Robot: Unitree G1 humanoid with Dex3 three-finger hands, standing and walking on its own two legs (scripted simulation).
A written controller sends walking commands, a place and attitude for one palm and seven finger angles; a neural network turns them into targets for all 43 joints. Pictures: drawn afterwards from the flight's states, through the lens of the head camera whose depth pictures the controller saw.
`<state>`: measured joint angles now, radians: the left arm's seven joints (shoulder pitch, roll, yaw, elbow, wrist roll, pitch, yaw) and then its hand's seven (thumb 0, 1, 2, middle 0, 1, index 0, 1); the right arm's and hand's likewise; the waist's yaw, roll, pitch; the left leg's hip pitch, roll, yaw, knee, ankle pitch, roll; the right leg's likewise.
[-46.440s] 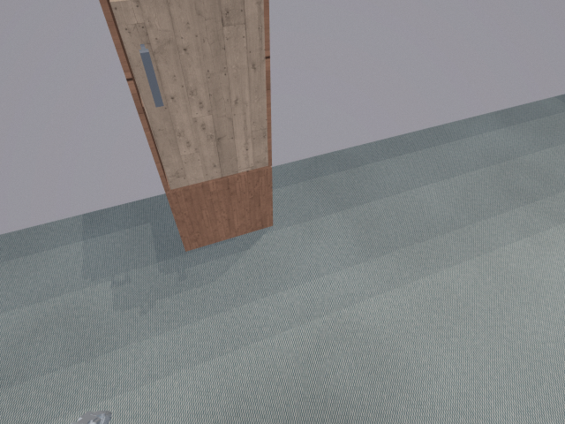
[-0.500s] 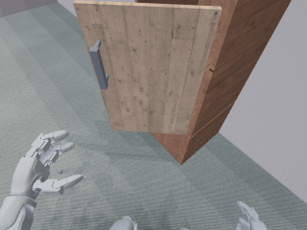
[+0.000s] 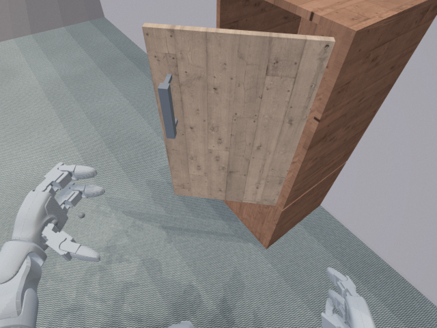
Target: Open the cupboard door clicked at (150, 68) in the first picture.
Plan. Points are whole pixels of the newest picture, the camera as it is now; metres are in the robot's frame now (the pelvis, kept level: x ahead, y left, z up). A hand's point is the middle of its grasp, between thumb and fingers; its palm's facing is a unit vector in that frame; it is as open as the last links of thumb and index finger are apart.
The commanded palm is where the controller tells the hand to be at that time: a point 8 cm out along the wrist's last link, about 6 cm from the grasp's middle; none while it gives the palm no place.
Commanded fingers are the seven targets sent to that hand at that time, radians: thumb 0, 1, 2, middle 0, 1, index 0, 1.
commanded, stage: raise the hand with hooked fingers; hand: left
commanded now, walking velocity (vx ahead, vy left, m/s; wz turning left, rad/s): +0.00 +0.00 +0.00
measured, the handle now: (170, 107) +0.56 +0.16 +0.08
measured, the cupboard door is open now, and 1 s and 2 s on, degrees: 46 46 46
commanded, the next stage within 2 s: move the hooked fingers beside the handle in 0.70 s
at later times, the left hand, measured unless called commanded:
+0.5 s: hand (83, 198) +0.29 +0.25 +0.10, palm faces -0.02 -1.00 -0.04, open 14.0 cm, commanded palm +0.27 +0.30 +0.10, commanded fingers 0.00 -0.50 0.30 -0.30 -1.20 -0.30 -1.20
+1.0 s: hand (92, 191) +0.31 +0.24 +0.10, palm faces -0.01 -1.00 -0.03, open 14.0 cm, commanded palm +0.29 +0.29 +0.10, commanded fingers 0.00 -0.50 0.30 -0.30 -1.20 -0.30 -1.20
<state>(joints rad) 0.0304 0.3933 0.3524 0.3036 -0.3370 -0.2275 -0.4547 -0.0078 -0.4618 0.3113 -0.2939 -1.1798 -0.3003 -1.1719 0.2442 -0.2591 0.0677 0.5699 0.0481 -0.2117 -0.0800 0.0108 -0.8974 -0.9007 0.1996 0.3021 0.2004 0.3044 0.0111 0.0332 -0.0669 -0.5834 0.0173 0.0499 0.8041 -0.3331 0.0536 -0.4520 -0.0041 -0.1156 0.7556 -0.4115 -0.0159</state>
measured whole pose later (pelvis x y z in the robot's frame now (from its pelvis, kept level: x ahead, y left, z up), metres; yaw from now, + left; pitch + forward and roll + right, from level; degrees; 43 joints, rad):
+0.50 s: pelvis +0.00 -0.01 +0.01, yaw -1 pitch +5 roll -1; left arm -0.06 0.43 0.42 0.44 -0.35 -0.22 -0.52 -0.01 -0.50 0.30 -0.30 -1.20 -0.30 -1.20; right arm 0.30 -0.30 0.04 0.60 0.05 -0.21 -0.08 0.01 -0.90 -0.90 0.20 0.30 0.20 0.30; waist -0.01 0.03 -0.06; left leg -0.52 0.03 0.06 0.73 -0.30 0.04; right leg -0.41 0.01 -0.10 0.70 -0.38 -0.03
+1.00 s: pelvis +0.00 -0.02 +0.01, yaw +0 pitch +5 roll -1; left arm -0.16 0.42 0.40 0.53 -0.34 -0.24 -0.51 -0.01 -0.50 0.29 -0.30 -1.20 -0.30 -1.20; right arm 0.27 -0.29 0.05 0.62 0.06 -0.21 -0.10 0.01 -0.90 -0.90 0.20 0.30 0.20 0.30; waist 0.00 0.04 -0.05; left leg -0.54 0.03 0.05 0.74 -0.30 0.03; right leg -0.42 0.01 -0.11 0.71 -0.39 -0.04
